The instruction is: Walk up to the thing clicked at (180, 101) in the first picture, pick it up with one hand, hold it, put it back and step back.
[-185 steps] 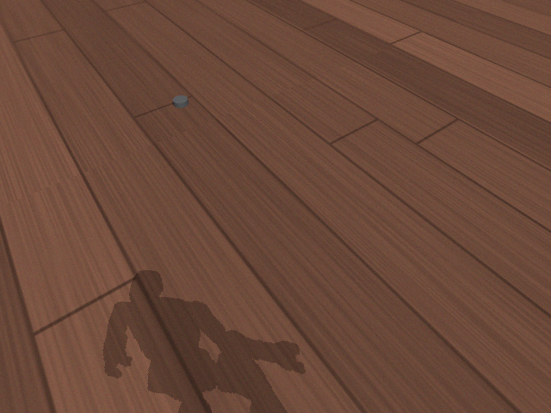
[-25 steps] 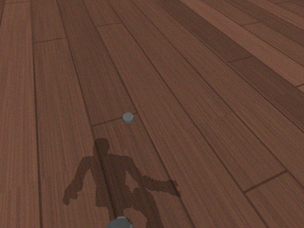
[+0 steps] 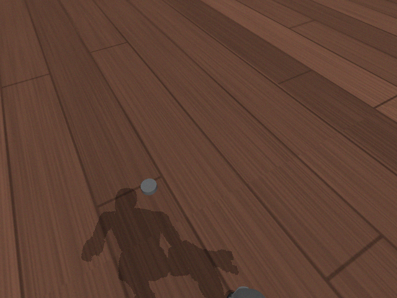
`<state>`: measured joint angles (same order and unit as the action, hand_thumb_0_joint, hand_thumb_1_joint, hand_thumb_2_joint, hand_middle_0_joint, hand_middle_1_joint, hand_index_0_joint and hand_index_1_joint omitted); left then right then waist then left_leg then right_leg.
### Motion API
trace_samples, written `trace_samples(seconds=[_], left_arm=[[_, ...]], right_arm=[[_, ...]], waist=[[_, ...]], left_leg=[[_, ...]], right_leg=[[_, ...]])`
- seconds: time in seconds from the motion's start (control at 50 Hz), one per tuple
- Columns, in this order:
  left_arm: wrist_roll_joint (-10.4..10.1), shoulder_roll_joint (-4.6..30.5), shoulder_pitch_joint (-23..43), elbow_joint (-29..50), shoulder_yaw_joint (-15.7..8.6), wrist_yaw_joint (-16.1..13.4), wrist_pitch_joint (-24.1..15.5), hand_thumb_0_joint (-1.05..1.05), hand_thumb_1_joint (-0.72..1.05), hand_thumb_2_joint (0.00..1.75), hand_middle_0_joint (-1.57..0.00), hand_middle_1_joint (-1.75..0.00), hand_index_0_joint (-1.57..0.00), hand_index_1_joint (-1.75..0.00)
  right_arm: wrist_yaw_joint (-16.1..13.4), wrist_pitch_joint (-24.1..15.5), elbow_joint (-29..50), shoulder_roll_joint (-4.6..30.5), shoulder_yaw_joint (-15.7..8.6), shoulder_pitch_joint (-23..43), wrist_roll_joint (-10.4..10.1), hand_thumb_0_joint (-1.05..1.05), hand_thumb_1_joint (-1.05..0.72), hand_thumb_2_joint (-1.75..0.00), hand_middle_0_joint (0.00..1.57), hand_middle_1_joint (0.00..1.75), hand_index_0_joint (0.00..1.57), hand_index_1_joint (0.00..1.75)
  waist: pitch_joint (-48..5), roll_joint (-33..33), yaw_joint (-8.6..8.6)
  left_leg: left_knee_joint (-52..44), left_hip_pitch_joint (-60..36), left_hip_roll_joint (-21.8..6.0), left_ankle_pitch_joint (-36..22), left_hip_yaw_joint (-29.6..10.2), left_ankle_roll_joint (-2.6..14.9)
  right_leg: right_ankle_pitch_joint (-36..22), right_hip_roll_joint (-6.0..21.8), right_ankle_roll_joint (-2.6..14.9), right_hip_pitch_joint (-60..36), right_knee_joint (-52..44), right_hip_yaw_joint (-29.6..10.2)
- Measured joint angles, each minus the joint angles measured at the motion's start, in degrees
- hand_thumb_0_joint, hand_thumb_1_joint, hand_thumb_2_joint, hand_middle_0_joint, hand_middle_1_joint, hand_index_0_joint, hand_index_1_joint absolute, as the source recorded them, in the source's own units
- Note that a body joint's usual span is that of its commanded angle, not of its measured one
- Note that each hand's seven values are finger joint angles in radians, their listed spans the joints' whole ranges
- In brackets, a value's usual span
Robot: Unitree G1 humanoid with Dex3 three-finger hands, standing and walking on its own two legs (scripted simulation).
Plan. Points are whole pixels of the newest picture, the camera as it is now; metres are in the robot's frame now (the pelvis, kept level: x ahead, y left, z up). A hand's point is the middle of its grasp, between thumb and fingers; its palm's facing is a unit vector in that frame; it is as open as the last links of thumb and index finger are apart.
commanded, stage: walk up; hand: left
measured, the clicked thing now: (149, 186) +0.82 +0.27 -0.74
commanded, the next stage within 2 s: none
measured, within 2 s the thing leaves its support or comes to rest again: neither
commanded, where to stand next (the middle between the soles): +0.42 +0.02 m, yaw +2 degrees
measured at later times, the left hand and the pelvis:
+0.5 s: hand (74, 286) +0.19 +0.29 -0.15, palm faces +0.02 -0.93 -0.36, open 7.3 cm; pelvis +0.18 +0.01 -0.01, yaw +2 degrees
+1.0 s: hand (100, 207) +0.37 +0.26 -0.12, palm faces +0.01 -0.89 -0.45, open 7.3 cm; pelvis +0.31 -0.02 +0.00, yaw +2 degrees
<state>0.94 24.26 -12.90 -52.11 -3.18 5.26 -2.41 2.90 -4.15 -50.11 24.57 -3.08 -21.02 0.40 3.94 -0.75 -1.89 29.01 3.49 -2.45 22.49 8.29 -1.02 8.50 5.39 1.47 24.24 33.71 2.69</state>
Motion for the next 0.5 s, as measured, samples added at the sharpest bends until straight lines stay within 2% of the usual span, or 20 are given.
trace_samples(seconds=[0.02, 0.04, 0.1, 0.14, 0.24, 0.3, 0.36, 0.46, 0.48, 0.5], left_arm=[[0.06, -0.13, 0.32, 0.14, -0.2, -0.25, -0.62, 0.0, 0.91, 0.9, -0.21, -0.3, -0.21, -0.3], [0.17, -0.55, 0.87, 0.42, -0.44, -0.67, -1.23, 0.0, 0.91, 0.9, -0.21, -0.3, -0.21, -0.3], [-0.55, -1.47, 1.43, 2.06, 0.02, -1.62, -2.33, 0.0, 0.91, 0.9, -0.21, -0.3, -0.21, -0.3], [-0.98, -2.35, 0.9, 2.72, 0.61, -2.11, -2.42, 0.0, 0.91, 0.9, -0.21, -0.3, -0.21, -0.3], [-0.74, -2.96, -1.79, 3.29, 1.23, -2.46, -2.47, 0.0, 0.9, 0.9, -0.21, -0.3, -0.21, -0.3], [-0.39, -2.49, -3.53, 3.5, 0.97, -2.37, -2.37, 0.0, 0.9, 0.9, -0.21, -0.3, -0.21, -0.3], [-0.09, -1.61, -5.03, 3.62, 0.61, -2.27, -2.19, 0.0, 0.9, 0.9, -0.21, -0.3, -0.21, -0.3], [-0.09, 0.15, -7.46, 3.01, 0.54, -2.18, -1.3, 0.0, 0.9, 0.9, -0.21, -0.3, -0.21, -0.3], [-0.14, 0.59, -7.65, 2.66, 0.54, -2.34, -1.0, 0.0, 0.9, 0.9, -0.21, -0.3, -0.21, -0.3], [-0.32, 0.66, -7.49, 2.11, 0.47, -2.56, -0.54, 0.0, 0.9, 0.9, -0.21, -0.3, -0.21, -0.3]], right_arm=[[-0.17, 0.19, -0.08, 0.3, -0.05, -0.34, 0.01, 0.01, -0.9, -0.9, 0.2, 0.3, 0.21, 0.3], [-0.44, 0.51, -0.39, 0.49, -0.1, -0.1, -0.03, 0.01, -0.9, -0.9, 0.2, 0.3, 0.21, 0.3], [-0.93, 1.61, -1.53, 0.18, 0.39, 1.6, -0.25, 0.01, -0.9, -0.9, 0.2, 0.3, 0.2, 0.3], [-0.81, 1.83, -1.82, 0.38, 0.56, 2.67, -0.62, 0.01, -0.9, -0.9, 0.2, 0.3, 0.2, 0.3], [0.3, 1.83, -1.49, 0.48, 0.11, 4.1, -0.1, 0.01, -0.91, -0.9, 0.2, 0.3, 0.2, 0.3], [0.88, 2.09, -1.63, 0.29, -0.16, 4.35, 0.55, 0.01, -0.91, -0.9, 0.2, 0.3, 0.2, 0.3], [1.38, 2.1, -1.89, 0.12, -0.33, 4.65, 0.92, 0.01, -0.91, -0.9, 0.2, 0.3, 0.2, 0.3], [1.54, 0.86, -1.51, 0.1, -0.68, 5.06, 0.95, 0.01, -0.9, -0.9, 0.2, 0.3, 0.2, 0.3], [1.23, 0.34, -1.31, -0.16, -0.83, 5.41, 1.03, 0.01, -0.9, -0.9, 0.2, 0.3, 0.2, 0.3], [0.88, -0.11, -0.74, -0.39, -0.89, 5.76, 1.2, 0.01, -0.9, -0.9, 0.2, 0.3, 0.2, 0.3]], waist=[[0.01, 0.93, 0.04], [0.53, 2.3, 0.04], [1.71, 2.97, 1.07], [1.82, 3.82, 1.62], [1.1, 4.77, 2.3], [0.66, 4.19, 2.82], [0.57, 3.25, 3.53], [-0.16, 1.39, 4.04], [0.08, 0.06, 3.88], [0.42, -0.91, 3.75]], left_leg=[[3.34, 0.6, -1.03, 2.31, -0.43, 0.21], [8.8, 2.34, -2.51, 3.47, -1.49, 1.4], [27.14, 10.45, -0.53, 4.31, -6.65, 2.54], [31.96, 15.26, -0.16, 1.57, -8.11, 2.78], [27.84, 23.29, -1.79, -5.08, -9.34, 1.55], [20.8, 25.04, -2.77, -6.96, -8.65, 0.55], [13.0, 24.53, -3.31, -9.31, -7.64, 0.48], [3.52, 18.93, -1.94, -12.26, -5.65, 1.77], [4.01, 18.32, -0.89, -13.79, -5.0, 1.85], [5.82, 18.3, -0.21, -12.62, -4.34, 1.89]], right_leg=[[-0.67, -1.0, -0.1, -1.3, -0.63, 0.39], [0.61, -2.0, -0.11, -1.49, 1.17, 1.27], [3.97, -2.37, 0.38, -3.14, 3.14, 1.66], [3.96, -2.83, 0.52, -5.62, 0.66, 1.98], [3.66, -4.23, 0.89, -11.09, -5.66, 2.95], [4.72, -4.54, 1.15, -13.51, -7.41, 3.44], [6.88, -4.54, 0.71, -15.35, -7.12, 3.86], [13.95, -3.41, -1.11, -16.65, -1.04, 4.14], [16.05, -2.1, -0.74, -15.91, 2.63, 3.63], [17.17, -1.6, -0.19, -14.02, 8.36, 2.03]])
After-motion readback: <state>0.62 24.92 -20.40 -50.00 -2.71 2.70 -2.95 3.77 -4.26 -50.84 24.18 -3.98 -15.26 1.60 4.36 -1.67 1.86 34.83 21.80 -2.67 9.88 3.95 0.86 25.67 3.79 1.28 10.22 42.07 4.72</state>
